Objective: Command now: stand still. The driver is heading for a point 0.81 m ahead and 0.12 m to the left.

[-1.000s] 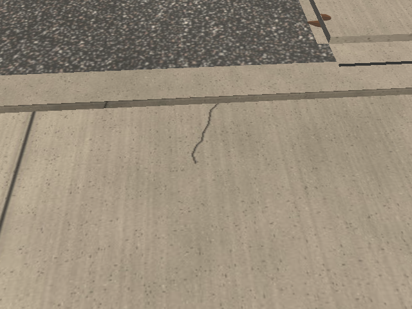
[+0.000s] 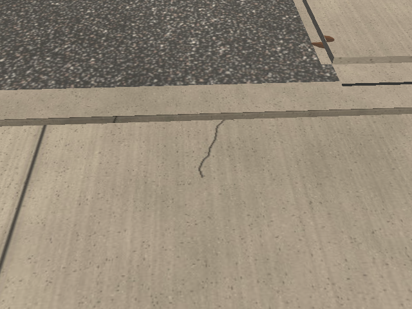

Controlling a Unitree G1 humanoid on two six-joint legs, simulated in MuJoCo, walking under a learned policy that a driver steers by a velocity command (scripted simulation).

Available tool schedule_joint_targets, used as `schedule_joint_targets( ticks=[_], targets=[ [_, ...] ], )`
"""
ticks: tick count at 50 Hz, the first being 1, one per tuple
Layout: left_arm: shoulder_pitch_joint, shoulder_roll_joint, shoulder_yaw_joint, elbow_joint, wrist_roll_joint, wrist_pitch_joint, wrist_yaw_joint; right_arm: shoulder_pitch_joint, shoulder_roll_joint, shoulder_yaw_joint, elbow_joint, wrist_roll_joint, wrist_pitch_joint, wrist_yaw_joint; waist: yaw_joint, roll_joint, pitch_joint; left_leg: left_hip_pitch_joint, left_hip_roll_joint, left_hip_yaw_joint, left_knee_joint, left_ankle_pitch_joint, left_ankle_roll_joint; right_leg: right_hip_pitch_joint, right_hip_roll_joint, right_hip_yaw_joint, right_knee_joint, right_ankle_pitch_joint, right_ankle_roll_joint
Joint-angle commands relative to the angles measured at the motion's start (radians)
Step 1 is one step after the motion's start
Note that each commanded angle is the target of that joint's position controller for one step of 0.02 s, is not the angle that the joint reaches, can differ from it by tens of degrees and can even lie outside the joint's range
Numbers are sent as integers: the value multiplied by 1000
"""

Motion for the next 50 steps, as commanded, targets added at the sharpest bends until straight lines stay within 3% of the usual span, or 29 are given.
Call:
schedule_joint_targets(
  ticks=[1, 13, 14, 17, 19, 20, 21, 23, 25, 26, 27, 28, 29, 30, 32, 34, 37, 41, 43, 45, 47, 48, 49, 50],
  targets=[
    [51, 84, 12, -3, 0, -5, 4, 49, -91, -13, -7, 0, -6, -4, -1, 16, 31, -33, 106, -102, -80, 71, 23, -27, -81, 69, -53, 93, -30],
    [77, 55, 9, 22, 0, -6, 9, 83, -64, -10, 18, -1, -8, -8, -2, 10, 36, -37, 102, -101, -72, 83, 26, -33, -83, 64, -44, 97, -28],
    [87, 48, 7, 26, 1, -5, 8, 93, -61, -9, 21, -2, -7, -8, -4, 15, 15, -31, 95, -102, -85, -7, 28, -27, -73, 57, -47, 29, -29],
    [82, 58, 18, 5, 13, 1, 2, 115, -117, -36, 15, -3, 10, -5, -15, 77, 65, -80, 97, -167, -111, -459, 84, -137, 6, -2, 72, -311, -58],
    [40, 22, 13, -33, 29, -3, -10, 184, -135, -51, 23, -6, 16, -2, -46, 142, 131, -71, 203, -326, -198, -655, 153, -279, 33, -55, 218, -330, -63],
    [25, 4, 9, -51, 37, -13, -15, 207, -138, -58, 29, -8, 14, -2, -52, 165, 147, -83, 272, -408, -237, -668, 191, -295, 13, -86, 296, -261, -61],
    [13, 10, 11, -66, 35, -25, -20, 199, -134, -61, 24, -11, 10, 0, -46, 157, 151, -107, 304, -438, -261, -627, 210, -297, -14, -81, 339, -228, -64],
    [37, 19, 18, -78, 26, -46, -31, 147, -143, -69, 1, -16, -3, 5, -12, 130, 131, -126, 291, -389, -241, -522, 203, -250, -27, -79, 301, -246, -74],
    [176, -6, 20, -38, 12, -62, -35, 54, -137, -72, -30, 0, -10, 10, 67, 107, 113, -283, 207, -257, -154, -473, 159, 18, 14, -119, 109, -149, -93],
    [261, 6, 28, -7, 10, -67, -29, 19, -120, -70, -48, -1, -16, 12, 101, 58, 121, -379, 150, -191, -45, -443, 133, 150, 22, -92, 21, -150, -95],
    [364, 68, 44, 9, 22, -75, -18, -8, -57, -54, -74, -4, -28, 18, 136, -123, 89, -493, 53, -63, 227, -366, 93, 267, -164, 184, -140, -330, -116],
    [457, 167, 71, 26, 13, -73, -20, -33, -18, -42, -115, -10, -38, 26, 146, -287, 90, -645, -37, 66, 482, -334, 69, 292, -361, 554, -296, -573, -183],
    [395, 144, 68, 17, 16, -65, -18, -35, -86, -56, -117, -39, -44, 36, 92, -159, 153, -657, 28, 9, 629, -280, 82, 194, -388, 579, -290, -587, -215],
    [310, 111, 60, -18, 15, -71, -23, -32, -74, -54, -112, -37, -52, 47, 49, -78, 175, -653, 60, -12, 676, -189, 84, 139, -351, 498, -286, -508, -208],
    [239, 79, 50, -50, 8, -92, -24, -15, -61, -54, -98, -27, -65, 62, 8, -40, 144, -607, 93, -8, 671, -60, 62, 137, -275, 328, -296, -245, -182],
    [272, 52, 40, -36, 7, -107, -20, -23, -66, -59, -99, -30, -59, 69, 5, -51, 103, -597, 89, 27, 664, -2, 41, 180, -225, 202, -272, 20, -168],
    [345, 41, 30, -10, 7, -113, -18, -110, -51, -55, -137, -25, -45, 67, 16, -72, 84, -628, 73, 74, 630, 28, 20, 211, -201, 101, -226, 344, -168],
    [353, 49, 22, -11, 10, -114, -13, -303, -27, -36, -221, -14, -41, 66, 44, -92, 121, -553, 40, 133, 385, 89, 16, 150, -176, 36, -229, 489, -170],
    [354, 69, 25, -8, 11, -116, -10, -334, -32, -31, -242, -8, -41, 64, 43, -111, 122, -467, 20, 154, 280, 103, 40, 148, -187, 20, -223, 571, -171],
    [327, 90, 29, -10, 10, -120, -8, -287, -61, -40, -242, -7, -44, 53, 4, -115, 90, -348, -10, 162, 226, 93, 82, 172, -206, -2, -151, 792, -162],
    [296, 116, 39, -14, 10, -120, -7, -88, -107, -64, -185, -3, -56, 38, -84, -108, -20, -144, -53, 151, 188, 73, 122, 211, -208, -24, 78, 998, -142],
    [272, 126, 42, -20, 5, -116, -9, 71, -126, -79, -132, -5, -64, 31, -153, -90, -97, 43, -46, 138, 114, 119, 141, 157, -186, -45, 267, 925, -128],
    [279, 98, 36, -39, 1, -114, -15, 217, -191, -101, -99, -29, -70, 21, -195, -26, -188, 267, 123, -46, 89, -45, 177, -22, -143, -65, 532, 604, -122],
    [399, -39, 16, -56, -19, -108, -29, 249, -276, -118, -104, -52, -69, 26, -106, 195, -295, 497, 436, -571, 6, -126, 321, -360, 40, -89, 934, -267, -87]
  ],
)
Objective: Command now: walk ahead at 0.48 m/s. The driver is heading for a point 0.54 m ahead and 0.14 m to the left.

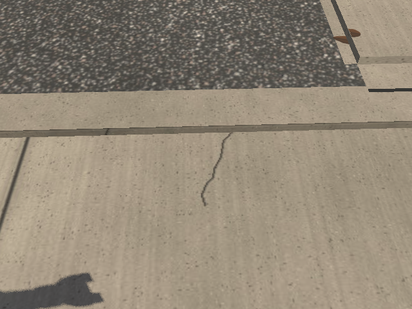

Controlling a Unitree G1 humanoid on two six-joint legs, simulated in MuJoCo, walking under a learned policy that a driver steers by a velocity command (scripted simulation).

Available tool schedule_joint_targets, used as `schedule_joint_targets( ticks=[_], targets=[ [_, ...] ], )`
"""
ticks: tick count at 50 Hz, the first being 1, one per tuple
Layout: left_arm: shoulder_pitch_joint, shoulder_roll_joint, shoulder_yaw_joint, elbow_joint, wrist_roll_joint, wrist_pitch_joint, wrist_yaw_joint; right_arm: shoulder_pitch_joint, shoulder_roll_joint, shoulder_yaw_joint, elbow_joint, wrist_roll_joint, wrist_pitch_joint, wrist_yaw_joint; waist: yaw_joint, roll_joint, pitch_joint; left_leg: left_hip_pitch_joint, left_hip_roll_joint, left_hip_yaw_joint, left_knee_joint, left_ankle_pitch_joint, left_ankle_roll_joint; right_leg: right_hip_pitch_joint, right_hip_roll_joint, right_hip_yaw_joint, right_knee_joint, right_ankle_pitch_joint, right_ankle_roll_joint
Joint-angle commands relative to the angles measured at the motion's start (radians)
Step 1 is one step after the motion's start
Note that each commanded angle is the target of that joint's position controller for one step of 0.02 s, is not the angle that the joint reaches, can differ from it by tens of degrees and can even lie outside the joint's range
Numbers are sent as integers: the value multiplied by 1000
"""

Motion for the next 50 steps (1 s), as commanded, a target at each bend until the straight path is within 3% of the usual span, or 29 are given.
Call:
schedule_joint_targets(
  ticks=[1, 2, 3, 5, 6, 8, 10, 15, 20, 23, 25, 26, 27, 28, 29, 30, 31, 33, 35, 37, 40, 43, 46, 48, 49, 50],
  targets=[
    [59, 113, 31, -67, -5, -2, -14, 436, -245, -77, 93, 15, 12, -2, -148, 89, -300, 737, 433, -875, -331, -385, 226, -669, 20, 93, 777, 37, -37],
    [-57, 132, 39, -111, 4, -2, -16, 309, -184, -59, 71, 25, 9, -1, -98, 63, -116, 574, 404, -703, -365, -426, 184, -724, -47, 87, 746, 146, -45],
    [-118, 125, 41, -126, 9, -7, -19, 251, -120, -43, 62, 24, -3, 4, -78, 8, -42, 435, 361, -590, -400, -296, 153, -686, -79, 82, 688, 215, -46],
    [-103, 86, 41, -120, 27, 13, -26, 262, -53, -20, 90, 18, -22, -3, -14, 8, -9, 286, 279, -413, -420, -79, 96, -570, -118, 82, 595, 243, -30],
    [-90, 64, 39, -117, 29, 24, -31, 289, -47, -15, 103, 17, -31, -7, -1, 17, -12, 266, 262, -364, -424, -9, 86, -544, -121, 76, 563, 243, -20],
    [-122, 60, 42, -133, 31, 41, -37, 346, -71, -15, 123, 18, -43, -11, 9, 31, -1, 263, 241, -300, -431, 103, 83, -572, -127, 50, 511, 258, -4],
    [-218, 74, 45, -170, 32, 52, -42, 387, -94, -16, 131, 19, -45, -12, -2, 41, 23, 282, 227, -259, -453, 133, 75, -651, -140, 24, 443, 323, 12],
    [-456, 72, 36, -252, 14, 51, -50, 488, -85, -3, 142, 22, -41, -13, -61, 52, 48, 359, 188, -183, -448, 330, 29, -704, -118, -38, 164, 487, 37],
    [-591, 74, 29, -299, 7, 43, -48, 578, -94, 1, 169, 14, -38, -26, -103, 72, 48, 528, 220, -170, -400, 484, 28, -696, -70, -75, -15, 499, 10],
    [-563, 96, 38, -306, 8, 30, -40, 558, -108, -3, 173, 5, -35, -33, -66, 81, 28, 595, 248, -167, -292, 728, 32, -604, -30, -80, -75, 392, -35],
    [-362, 135, 60, -248, 9, 16, -25, 524, -131, -8, 167, 4, -32, -33, 22, 86, -70, 587, 235, -171, -72, 890, 19, -375, 21, -80, -139, 341, -70],
    [-192, 168, 76, -199, 22, 4, -14, 494, -130, -7, 155, 16, -31, -29, 99, 68, -155, 455, 204, -155, 124, 740, 6, -128, -30, -32, -194, 402, -97],
    [-39, 268, 103, -180, 53, -2, -1, 508, -67, 10, 113, 43, -35, -19, 125, -56, -298, 186, 121, -112, 443, 331, -20, 168, -295, 268, -209, 305, -161],
    [-60, 305, 114, -188, 49, 9, -16, 633, -19, 10, 123, 66, -23, -22, 56, -183, -386, -74, -28, -114, 733, -410, -37, 296, -511, 655, -306, 319, -273],
    [-144, 231, 101, -198, 16, 18, -24, 535, -114, -17, 123, 36, -12, -28, 41, -21, -267, -125, 43, -198, 766, -309, -25, 157, -446, 583, -351, 191, -232],
    [-246, 168, 82, -214, 9, 13, -27, 454, -96, -19, 94, 29, -14, -22, 10, -15, -121, -133, 77, -200, 721, -217, -27, -9, -407, 436, -409, 192, -191],
    [-293, 126, 72, -217, 12, 5, -28, 421, -72, -20, 88, 23, -11, -18, -16, -5, -51, -109, 110, -196, 673, -165, -28, -114, -361, 329, -448, 253, -148],
    [-273, 78, 55, -190, 6, -9, -13, 433, -43, -24, 89, 1, 14, -4, -58, -38, -7, -40, 126, -186, 624, -136, -49, -227, -298, 169, -472, 453, -102],
    [-212, 89, 53, -162, 4, -29, -9, 447, -17, -27, 88, -2, 32, -2, -82, -32, -19, -21, 103, -170, 602, -143, -67, -234, -289, 73, -430, 837, -110],
    [-190, 114, 53, -149, 7, -36, -9, 424, -8, -27, 80, -3, 42, -4, -96, -56, -24, -45, 86, -149, 536, -99, -80, -230, -266, -10, -406, 1029, -107],
    [-199, 110, 40, -143, 7, -27, -8, 307, -5, -15, 42, 3, 41, -2, -87, -102, -11, -12, 73, -98, 287, 10, -91, -249, -204, -104, -400, 1067, -86],
    [-136, 128, 36, -114, 3, -18, -2, 221, -6, -2, 25, 7, 35, -5, -46, -107, -43, 48, 51, -53, 122, 81, -93, -176, -215, -108, -370, 1100, -91],
    [-116, 136, 38, -93, 5, -3, 6, 222, -33, -2, 30, 5, 23, -15, -45, -108, -50, 86, 48, -63, 45, 38, -68, -112, -253, -74, -297, 1078, -95],
    [-132, 137, 40, -86, 1, 9, 12, 298, -49, -9, 62, -2, 8, -23, -84, -80, -61, 183, 33, -64, -87, 74, -45, -102, -244, -66, -174, 1030, -72],
    [-107, 136, 40, -80, 0, 13, 12, 355, -81, -17, 81, -10, -8, -27, -102, -13, -96, 294, 72, -108, -175, 307, -36, -132, -203, -79, -65, 893, -37],
    [-52, 104, 31, -95, -5, 15, 16, 434, -158, -33, 93, -22, -22, -31, -92, 95, -199, 491, 258, -253, -86, 837, 9, -249, -145, -116, 99, 518, 0]
  ],
)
